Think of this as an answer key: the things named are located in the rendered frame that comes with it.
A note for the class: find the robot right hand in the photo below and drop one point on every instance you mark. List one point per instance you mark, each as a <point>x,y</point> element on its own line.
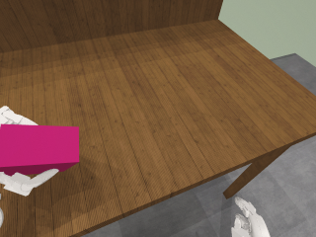
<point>254,226</point>

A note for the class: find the robot left hand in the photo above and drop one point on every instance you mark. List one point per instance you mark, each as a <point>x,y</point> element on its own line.
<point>19,183</point>

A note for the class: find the sponge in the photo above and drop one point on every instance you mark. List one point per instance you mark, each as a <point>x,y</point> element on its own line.
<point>32,149</point>

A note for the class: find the table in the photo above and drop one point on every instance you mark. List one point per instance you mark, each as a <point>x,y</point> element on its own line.
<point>166,98</point>

